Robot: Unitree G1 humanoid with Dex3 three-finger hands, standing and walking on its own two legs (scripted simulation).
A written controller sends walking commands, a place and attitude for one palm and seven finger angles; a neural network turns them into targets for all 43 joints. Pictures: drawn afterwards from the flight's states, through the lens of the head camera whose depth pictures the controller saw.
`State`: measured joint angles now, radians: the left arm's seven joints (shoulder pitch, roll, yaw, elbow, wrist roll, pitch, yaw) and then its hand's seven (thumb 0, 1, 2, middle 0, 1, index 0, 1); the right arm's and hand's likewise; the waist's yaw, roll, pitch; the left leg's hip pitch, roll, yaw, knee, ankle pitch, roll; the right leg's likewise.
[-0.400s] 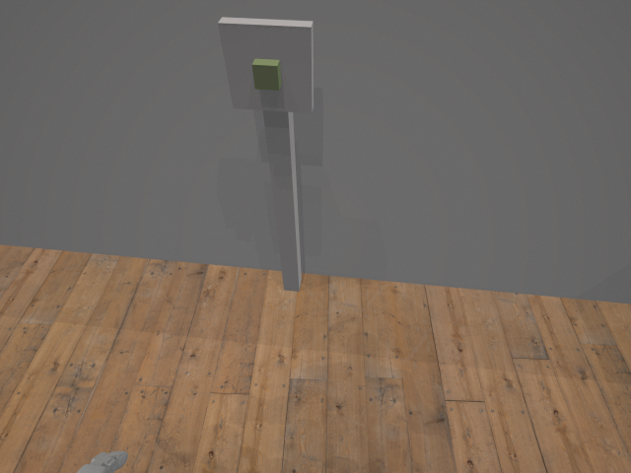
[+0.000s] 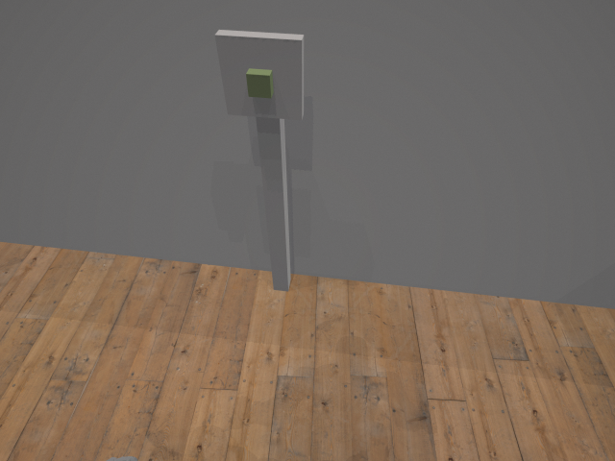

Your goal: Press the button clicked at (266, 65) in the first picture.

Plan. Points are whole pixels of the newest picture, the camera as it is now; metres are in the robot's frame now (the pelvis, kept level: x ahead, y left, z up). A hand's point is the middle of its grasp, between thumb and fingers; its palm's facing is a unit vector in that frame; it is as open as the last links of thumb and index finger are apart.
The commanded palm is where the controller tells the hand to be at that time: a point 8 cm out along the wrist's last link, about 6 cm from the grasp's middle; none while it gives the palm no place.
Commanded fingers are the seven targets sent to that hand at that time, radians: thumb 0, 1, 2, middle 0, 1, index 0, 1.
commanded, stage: stand and wait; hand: left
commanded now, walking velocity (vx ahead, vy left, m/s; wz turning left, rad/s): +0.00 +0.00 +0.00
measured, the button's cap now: (260, 82) +0.82 +0.16 +0.10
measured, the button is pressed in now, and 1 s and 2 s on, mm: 0 0 0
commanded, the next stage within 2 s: look at it before walking up in 0.70 s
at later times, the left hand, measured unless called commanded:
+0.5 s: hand out of the picture +0.06 +0.24 -0.15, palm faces -0.03 -0.94 -0.34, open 7.3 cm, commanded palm none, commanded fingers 0.00 0.90 0.90 -0.20 -0.30 -0.20 -0.30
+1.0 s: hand out of the picture +0.06 +0.24 -0.15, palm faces -0.03 -0.94 -0.33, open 7.3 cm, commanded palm none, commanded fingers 0.00 0.90 0.90 -0.20 -0.30 -0.20 -0.30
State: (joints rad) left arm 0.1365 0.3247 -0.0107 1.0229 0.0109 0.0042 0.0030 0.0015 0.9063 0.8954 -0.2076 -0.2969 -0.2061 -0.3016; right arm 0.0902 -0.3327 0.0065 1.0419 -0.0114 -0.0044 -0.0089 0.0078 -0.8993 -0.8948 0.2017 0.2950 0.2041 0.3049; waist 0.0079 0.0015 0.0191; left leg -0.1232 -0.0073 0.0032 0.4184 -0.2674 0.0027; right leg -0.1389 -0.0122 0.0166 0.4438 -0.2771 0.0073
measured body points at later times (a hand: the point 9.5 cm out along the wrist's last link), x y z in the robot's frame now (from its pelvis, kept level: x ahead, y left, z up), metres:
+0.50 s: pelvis -0.02 -0.01 +0.00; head -0.02 -0.02 +0.45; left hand +0.06 +0.28 -0.13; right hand +0.05 -0.30 -0.14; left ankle -0.03 +0.12 -0.74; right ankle -0.02 -0.12 -0.74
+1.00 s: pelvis -0.02 -0.01 +0.00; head -0.01 -0.01 +0.45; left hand +0.06 +0.29 -0.13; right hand +0.05 -0.30 -0.13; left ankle -0.03 +0.12 -0.74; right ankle -0.02 -0.12 -0.74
